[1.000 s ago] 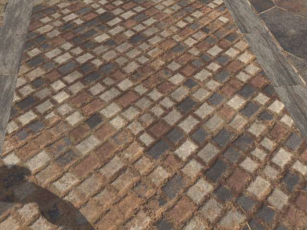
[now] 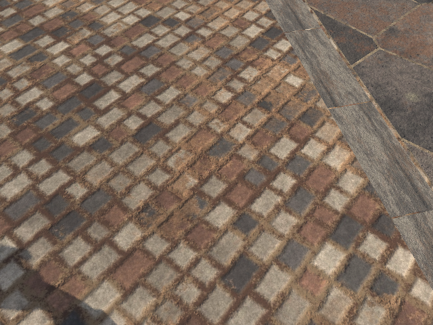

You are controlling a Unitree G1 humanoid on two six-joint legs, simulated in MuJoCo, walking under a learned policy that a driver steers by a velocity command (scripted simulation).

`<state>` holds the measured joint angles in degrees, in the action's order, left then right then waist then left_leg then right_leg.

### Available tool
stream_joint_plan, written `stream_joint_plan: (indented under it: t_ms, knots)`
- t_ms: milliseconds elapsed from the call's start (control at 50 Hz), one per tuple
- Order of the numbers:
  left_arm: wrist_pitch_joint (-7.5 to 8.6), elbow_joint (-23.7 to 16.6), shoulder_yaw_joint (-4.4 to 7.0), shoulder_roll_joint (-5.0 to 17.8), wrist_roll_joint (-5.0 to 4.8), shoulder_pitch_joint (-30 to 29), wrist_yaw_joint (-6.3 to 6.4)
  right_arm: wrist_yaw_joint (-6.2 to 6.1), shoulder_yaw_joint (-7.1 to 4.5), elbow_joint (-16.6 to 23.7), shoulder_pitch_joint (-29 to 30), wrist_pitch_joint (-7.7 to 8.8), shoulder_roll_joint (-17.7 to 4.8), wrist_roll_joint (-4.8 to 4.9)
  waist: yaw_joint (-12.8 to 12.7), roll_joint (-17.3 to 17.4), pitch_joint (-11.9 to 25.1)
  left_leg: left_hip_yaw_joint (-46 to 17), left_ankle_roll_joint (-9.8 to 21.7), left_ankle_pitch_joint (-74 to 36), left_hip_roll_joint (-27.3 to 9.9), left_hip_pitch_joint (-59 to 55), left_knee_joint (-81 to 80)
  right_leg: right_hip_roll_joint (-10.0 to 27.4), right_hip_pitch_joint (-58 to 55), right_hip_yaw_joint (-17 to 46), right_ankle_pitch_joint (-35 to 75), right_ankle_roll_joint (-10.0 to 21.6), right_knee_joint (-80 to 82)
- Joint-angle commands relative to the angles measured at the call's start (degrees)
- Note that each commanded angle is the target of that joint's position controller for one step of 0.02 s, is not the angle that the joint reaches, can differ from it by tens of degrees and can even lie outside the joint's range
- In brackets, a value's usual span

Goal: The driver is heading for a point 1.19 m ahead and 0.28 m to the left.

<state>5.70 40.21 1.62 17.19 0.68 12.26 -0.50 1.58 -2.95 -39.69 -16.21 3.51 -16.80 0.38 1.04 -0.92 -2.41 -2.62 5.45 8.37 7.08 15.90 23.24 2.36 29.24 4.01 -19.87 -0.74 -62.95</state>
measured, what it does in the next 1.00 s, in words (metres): walks ahead, turning left: right foot, then left foot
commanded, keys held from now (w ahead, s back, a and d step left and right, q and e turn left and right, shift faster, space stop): w+q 0.36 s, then q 0.44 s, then no key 0.04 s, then w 0.12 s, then w+e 0.04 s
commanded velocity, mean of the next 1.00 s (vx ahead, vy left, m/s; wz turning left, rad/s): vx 0.31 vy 0.00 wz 0.53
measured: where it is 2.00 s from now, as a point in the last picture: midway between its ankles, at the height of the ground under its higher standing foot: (177, 216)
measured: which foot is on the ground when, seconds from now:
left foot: down 0.00-0.28, up 0.30-0.72, down 0.74-1.00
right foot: up 0.00-0.26, down 0.28-0.76, up 0.78-1.00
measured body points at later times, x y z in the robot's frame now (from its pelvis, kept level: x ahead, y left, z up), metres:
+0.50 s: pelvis +0.27 -0.05 +0.00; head +0.30 -0.05 +0.45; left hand +0.29 +0.25 -0.10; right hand +0.49 -0.28 -0.10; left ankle +0.25 +0.09 -0.66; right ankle +0.31 -0.15 -0.74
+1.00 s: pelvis +0.40 +0.02 +0.00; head +0.42 +0.05 +0.45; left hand +0.37 +0.33 -0.11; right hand +0.68 -0.13 -0.08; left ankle +0.41 +0.13 -0.74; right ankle +0.50 -0.10 -0.70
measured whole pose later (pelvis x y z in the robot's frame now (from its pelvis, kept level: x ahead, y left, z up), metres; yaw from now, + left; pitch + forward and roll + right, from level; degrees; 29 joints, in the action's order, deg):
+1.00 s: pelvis +0.40 +0.02 +0.00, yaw +33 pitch +2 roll +0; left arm 0.8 44.3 2.6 17.6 0.0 7.9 0.1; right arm -0.2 -3.3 -34.4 -10.9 -0.3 -16.4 -0.2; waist 0.9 -1.0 -1.8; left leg -3.2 3.8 7.1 4.0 20.9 25.6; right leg 3.1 28.6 1.5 -20.8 -2.9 -50.1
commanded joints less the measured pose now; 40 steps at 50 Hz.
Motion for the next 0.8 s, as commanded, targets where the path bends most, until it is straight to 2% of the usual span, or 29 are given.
stream_joint_plan:
  t_ms: [20,60,100,160,220,240,260,280,300,320,340,360,380,400,440,460,520,600,660,700,720,740,760,780,800]
  knots:
    - [-0.13,-4.0,1.49,5.2,0.53,0.6,0.61,-1.07,-2.35,4.2,1.4,0.7,-8.6,0.23,-1.8,3.4,3.3,-16.7,12.0,-14.5,-15.3,-3.8,-10.6,1.9,5.7,-0.2,3.2,-2.9,7.5]
    - [-0.24,-5.0,0.89,3.8,0.57,-3.9,0.7,-1.73,-2.81,3.5,0.5,0.39,-9.9,0.55,-0.3,3.9,2.4,-13.6,10.1,-13.0,-12.8,-0.4,-10.7,0.9,3.6,-0.8,12.0,-3.9,16.3]
    - [0.12,-5.6,0.55,3.0,0.28,-8.2,0.43,-2.22,-2.93,2.7,-1.1,-0.17,-10.1,0.82,1.6,4.7,2.4,-12.1,7.9,-9.7,-10.9,1.6,-9.8,-1.1,-0.6,-1.2,20.8,-4.2,24.8]
    - [0.73,-6.6,0.96,4.0,-0.71,-12.3,-0.11,-2.48,-3.08,1.5,-4.1,-0.9,-10.2,1.22,3.1,5.6,2.8,-15.6,6.4,-4.7,-11.8,-0.5,-7.4,-2.9,-3.7,-0.1,24.4,-3.8,31.2]
    - [1.35,-6.6,2.15,6.3,-1.14,-11.6,-0.41,-2.66,-3.12,1.3,-4.3,-1.39,-9.6,1.23,1.7,7.3,3.1,-21.2,5.0,-1.9,-14.0,-5.9,-2.5,-2.8,-5.7,1.8,19.1,-1.8,34.8]
    - [1.6,-6.1,2.61,6.9,-1.25,-9.5,-0.37,-2.64,-3.15,1.4,-3.6,-1.56,-9.4,1.1,0.3,8.1,3.4,-22.2,4.3,-2.4,-14.1,-6.2,-0.5,-2.7,-8.4,1.4,17.2,-0.6,35.9]
    - [1.8,-5.0,3.33,7.9,-1.07,-5.4,-0.1,-2.54,-2.75,1.7,-3.1,-1.62,-8.0,0.94,-2.1,8.0,5.0,-21.5,3.0,-3.6,-12.3,-5.4,3.3,-2.2,-14.6,0.7,16.9,1.0,38.2]
    - [2.06,-4.4,4.18,10.0,-0.14,1.2,0.35,-2.26,-1.65,2.5,-2.9,-1.39,-5.0,0.49,-5.3,5.2,10.9,-18.2,1.1,-1.6,-9.5,-1.5,14.5,3.9,-26.5,5.5,14.7,4.2,37.4]
    - [1.6,-3.6,5.31,14.5,0.79,7.9,0.74,-2.23,-0.36,3.6,-8.8,-0.97,-0.9,0.62,-4.8,-7.2,19.3,-9.9,-2.9,16.2,-1.7,14.0,33.1,16.7,-46.2,24.5,7.9,11.4,38.7]
    - [0.81,-1.6,5.57,14.0,-0.52,10.8,0.15,-2.28,-0.33,4.5,-11.3,-0.59,-3.4,1.79,-4.2,-18.2,20.5,-7.0,-4.1,26.6,-3.2,26.9,45.5,23.3,-49.5,43.5,-7.9,16.1,44.0]
    - [0.64,-2.7,4.37,9.1,-0.86,7.8,0.19,-2.4,-1.6,3.5,-7.5,-0.81,-8.4,1.98,-5.6,-9.6,12.6,-8.2,-4.8,21.4,-6.4,30.0,50.1,20.5,-43.0,38.1,-13.5,13.9,46.1]
    - [0.24,-3.0,3.73,7.1,-0.59,5.3,0.38,-2.39,-2.05,4.3,-2.7,-1.18,-9.4,1.31,-5.8,-5.4,7.2,-6.0,-5.1,16.8,-8.1,29.7,50.5,17.8,-36.6,28.6,-7.9,11.6,46.3]
    - [0.01,-3.0,3.15,5.8,-0.02,2.5,0.43,-2.37,-2.22,5.0,0.1,-1.4,-8.8,0.68,-4.8,-3.2,3.1,-5.5,-5.7,13.8,-9.3,27.8,48.5,15.4,-30.0,21.5,3.9,11.0,47.1]
    - [-0.03,-2.8,2.72,4.5,0.32,0.6,0.56,-2.25,-2.56,5.4,0.8,-1.71,-8.3,0.45,-3.4,-3.9,1.3,-5.4,-6.1,12.4,-10.5,25.6,46.4,13.5,-26.1,15.7,15.2,10.5,47.4]
    - [0.19,-1.9,2.74,4.3,0.29,-0.8,0.52,-2.04,-2.39,5.4,-0.9,-2.64,-5.9,0.78,-1.4,-5.8,1.6,-3.1,-7.2,12.9,-11.0,21.4,43.6,11.7,-22.1,7.4,32.9,10.7,47.5]
    - [0.22,-1.3,3.01,5.0,0.07,-1.1,0.54,-2.06,-2.15,5.9,-0.5,-3.03,-4.9,0.68,-1.0,-5.9,1.7,-2.1,-7.8,12.4,-10.9,21.3,41.4,11.6,-21.5,4.5,38.7,11.4,47.7]
    - [-0.66,0.0,4.0,7.8,-0.31,-2.3,1.14,-1.78,-1.48,7.1,1.6,-3.66,-3.2,0.35,-0.9,-5.3,3.6,-0.4,-8.7,5.4,-11.5,20.6,32.6,12.1,-22.4,-1.2,44.6,12.4,48.3]
    - [-2.12,1.5,4.13,8.8,-0.99,-2.9,1.9,-0.15,-1.41,8.2,6.4,-3.45,-3.0,0.33,-2.5,-4.4,4.5,2.3,-7.3,-6.0,-10.6,14.3,19.9,10.8,-22.8,-8.1,41.8,10.6,47.6]
    - [-2.76,2.6,4.66,10.3,-2.07,-2.2,1.79,0.99,-2.17,10.0,9.0,-3.66,-4.4,0.27,-2.8,-4.2,4.3,3.3,-5.2,-3.5,-9.8,12.7,14.2,12.4,-26.1,-8.9,40.7,9.6,44.1]
    - [-3.19,2.6,5.1,11.3,-2.96,-2.8,1.85,1.27,-3.04,10.5,7.7,-3.9,-5.9,0.08,-1.5,-4.5,5.0,4.8,-3.1,0.2,-8.1,9.5,10.6,12.7,-27.3,-9.5,44.9,8.4,38.1]
    - [-3.37,2.6,5.06,10.9,-3.31,-3.3,1.93,1.1,-3.76,9.7,4.1,-3.85,-6.9,-0.02,0.7,-3.5,6.5,6.0,-1.6,-2.5,-6.3,4.0,5.9,11.3,-26.4,-11.1,46.4,7.0,31.7]
    - [-3.32,3.0,4.56,9.2,-2.78,-1.1,1.79,0.25,-5.06,8.3,-1.3,-3.78,-9.7,-0.21,2.8,0.2,9.4,4.7,0.7,-12.1,-5.2,-5.4,1.5,7.7,-22.4,-12.9,41.8,4.2,21.5]
    - [-3.14,1.2,3.18,5.6,0.44,0.8,1.45,-1.3,-6.27,9.0,-4.6,-3.97,-15.7,-0.43,2.5,13.2,14.2,-13.5,6.6,-40.4,-18.9,-20.2,3.8,2.6,-6.9,-14.1,10.0,-0.1,3.2]
    - [-3.12,-0.1,2.13,4.9,1.13,3.4,0.77,-1.23,-5.76,11.3,-1.2,-3.58,-17.4,-1.62,-0.4,18.9,22.6,-35.3,19.8,-38.2,-30.6,-28.5,1.2,-6.3,6.6,-5.4,-21.0,-2.5,-12.1]
    - [-3.42,1.0,3.24,9.1,-0.12,0.6,0.32,-0.69,-4.72,11.8,0.1,-3.38,-12.7,-0.86,2.7,9.1,22.7,-30.0,17.4,-30.4,-27.6,-24.8,-0.7,-2.8,7.7,1.6,-17.2,-2.2,-14.1]
Keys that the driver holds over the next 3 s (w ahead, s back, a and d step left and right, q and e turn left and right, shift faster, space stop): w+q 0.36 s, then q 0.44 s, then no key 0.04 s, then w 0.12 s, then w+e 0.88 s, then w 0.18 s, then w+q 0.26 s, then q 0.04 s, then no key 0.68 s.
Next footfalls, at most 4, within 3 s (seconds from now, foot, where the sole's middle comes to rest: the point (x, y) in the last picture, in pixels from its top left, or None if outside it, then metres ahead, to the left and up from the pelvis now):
0.28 right None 0.34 -0.14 -0.78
0.74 left None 0.44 0.15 -0.78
1.16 right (238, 296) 0.55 -0.05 -0.78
1.60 left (138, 249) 0.71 0.27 -0.78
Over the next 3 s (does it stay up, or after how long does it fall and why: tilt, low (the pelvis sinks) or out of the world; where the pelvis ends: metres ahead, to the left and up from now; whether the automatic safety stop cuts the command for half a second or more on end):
stays up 1.20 0.19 0.00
